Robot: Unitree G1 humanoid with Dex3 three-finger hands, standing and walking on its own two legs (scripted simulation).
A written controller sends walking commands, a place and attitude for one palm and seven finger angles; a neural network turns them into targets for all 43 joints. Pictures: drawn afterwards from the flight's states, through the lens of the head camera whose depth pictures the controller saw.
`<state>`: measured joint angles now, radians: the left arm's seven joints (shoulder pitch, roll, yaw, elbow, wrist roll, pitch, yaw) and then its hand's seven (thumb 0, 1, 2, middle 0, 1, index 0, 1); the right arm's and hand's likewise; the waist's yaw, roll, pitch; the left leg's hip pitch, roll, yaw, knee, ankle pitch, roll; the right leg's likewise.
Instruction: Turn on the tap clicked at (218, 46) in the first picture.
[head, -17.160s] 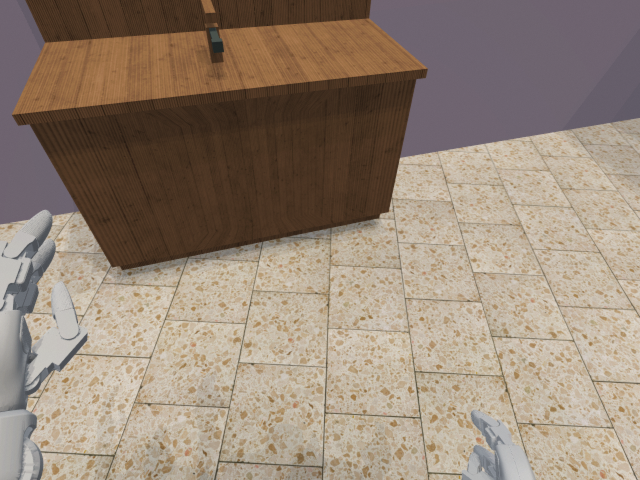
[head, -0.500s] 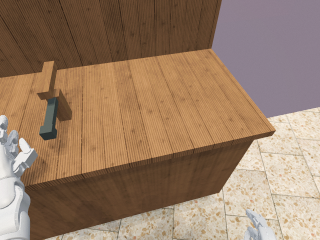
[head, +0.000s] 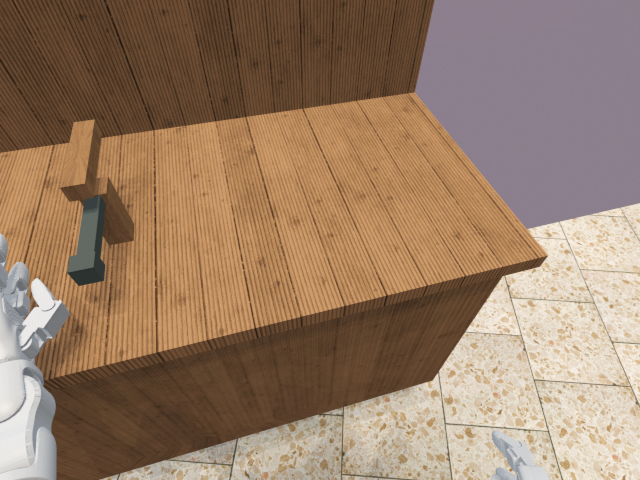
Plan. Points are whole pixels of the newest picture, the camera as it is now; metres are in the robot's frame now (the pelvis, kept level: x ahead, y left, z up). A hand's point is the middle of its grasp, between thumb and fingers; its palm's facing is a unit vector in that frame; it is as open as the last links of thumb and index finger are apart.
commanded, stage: reach beside the lever's end, fingers flat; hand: left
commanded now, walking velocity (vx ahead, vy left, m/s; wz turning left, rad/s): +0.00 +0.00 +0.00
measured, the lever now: (87, 268) +0.33 +0.30 +0.09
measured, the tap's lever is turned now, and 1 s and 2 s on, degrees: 0 2 15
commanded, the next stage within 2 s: push the lever round in 0.04 s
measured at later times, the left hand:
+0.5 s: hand (81, 299) +0.29 +0.30 +0.08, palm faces +0.56 -0.82 -0.10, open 7.8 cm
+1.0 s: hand (93, 303) +0.29 +0.29 +0.08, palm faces +0.58 -0.81 -0.07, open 7.7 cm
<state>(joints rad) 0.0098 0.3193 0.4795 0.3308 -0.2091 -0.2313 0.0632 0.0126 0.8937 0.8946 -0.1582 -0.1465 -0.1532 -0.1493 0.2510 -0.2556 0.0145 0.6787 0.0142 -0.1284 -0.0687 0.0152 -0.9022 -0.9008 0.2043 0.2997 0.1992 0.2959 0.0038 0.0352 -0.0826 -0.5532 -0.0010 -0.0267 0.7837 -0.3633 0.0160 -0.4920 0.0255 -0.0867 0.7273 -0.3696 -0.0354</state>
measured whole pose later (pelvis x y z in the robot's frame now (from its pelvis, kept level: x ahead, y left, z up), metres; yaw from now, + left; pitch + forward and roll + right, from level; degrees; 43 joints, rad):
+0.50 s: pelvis +0.00 +0.00 +0.00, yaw +0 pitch +7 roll -2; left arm -0.03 0.29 0.42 0.33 -0.19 -0.20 0.11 0.01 0.90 0.90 -0.16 -0.15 -0.15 -0.15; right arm 0.22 -0.25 0.03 0.66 0.01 -0.12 -0.07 0.01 -0.90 -0.90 0.20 0.30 0.20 0.30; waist 0.01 0.04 -0.09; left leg -0.55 0.00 -0.03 0.78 -0.36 0.01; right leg -0.49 0.02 -0.09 0.73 -0.37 -0.04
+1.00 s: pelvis +0.00 -0.01 +0.00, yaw +1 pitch +7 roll -1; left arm -0.02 0.26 0.39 0.31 -0.19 -0.22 0.16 0.02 0.92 0.91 -0.16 -0.15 -0.15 -0.15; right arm 0.22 -0.25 0.02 0.68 0.01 -0.11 -0.07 0.02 -0.90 -0.90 0.20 0.30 0.20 0.30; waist 0.01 0.04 -0.09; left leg -0.55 0.00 -0.04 0.79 -0.36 0.00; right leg -0.49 0.03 -0.10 0.74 -0.38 -0.05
